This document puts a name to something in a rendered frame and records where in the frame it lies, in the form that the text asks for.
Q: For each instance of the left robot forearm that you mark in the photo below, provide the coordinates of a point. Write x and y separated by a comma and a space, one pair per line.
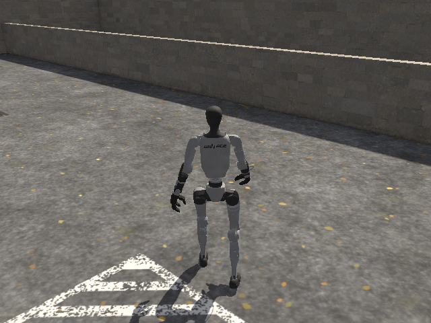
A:
180, 182

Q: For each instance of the robot right thigh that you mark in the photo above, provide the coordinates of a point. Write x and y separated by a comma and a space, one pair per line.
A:
233, 207

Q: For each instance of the robot right upper arm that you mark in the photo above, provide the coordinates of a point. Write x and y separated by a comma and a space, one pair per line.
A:
239, 151

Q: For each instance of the humanoid robot torso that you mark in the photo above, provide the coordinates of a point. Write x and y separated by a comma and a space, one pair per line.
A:
215, 162

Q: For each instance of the right robot forearm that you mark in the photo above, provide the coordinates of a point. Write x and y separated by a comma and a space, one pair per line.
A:
246, 173

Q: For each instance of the right robot hand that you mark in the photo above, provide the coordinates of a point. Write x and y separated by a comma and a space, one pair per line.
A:
243, 182

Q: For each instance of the robot left upper arm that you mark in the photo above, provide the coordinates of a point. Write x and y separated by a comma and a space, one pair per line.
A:
190, 153

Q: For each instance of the left robot hand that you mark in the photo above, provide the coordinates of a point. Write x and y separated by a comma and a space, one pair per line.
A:
174, 202

